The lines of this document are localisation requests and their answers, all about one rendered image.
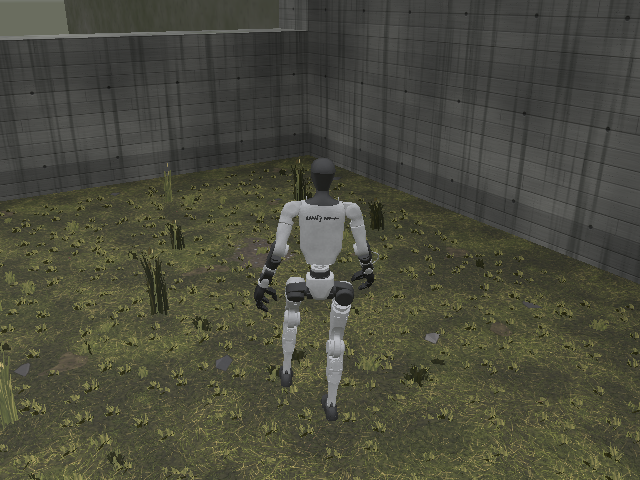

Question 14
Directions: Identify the left robot hand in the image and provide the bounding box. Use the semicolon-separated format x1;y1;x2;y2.
254;284;277;312

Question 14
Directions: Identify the left robot forearm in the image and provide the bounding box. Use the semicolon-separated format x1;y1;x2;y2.
258;241;282;288

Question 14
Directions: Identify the right robot forearm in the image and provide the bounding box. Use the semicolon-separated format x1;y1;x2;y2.
358;240;374;275

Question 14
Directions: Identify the left robot shin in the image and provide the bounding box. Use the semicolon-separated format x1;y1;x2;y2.
282;310;297;374

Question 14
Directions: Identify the robot right upper arm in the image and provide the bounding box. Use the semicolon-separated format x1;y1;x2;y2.
342;201;369;256

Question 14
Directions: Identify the robot left upper arm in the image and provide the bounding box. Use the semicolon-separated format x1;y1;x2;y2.
272;200;302;257

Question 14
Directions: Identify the left robot thigh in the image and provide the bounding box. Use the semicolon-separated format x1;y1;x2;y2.
285;277;307;328

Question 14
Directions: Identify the right robot hand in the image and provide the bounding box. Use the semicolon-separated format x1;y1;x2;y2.
351;270;374;290

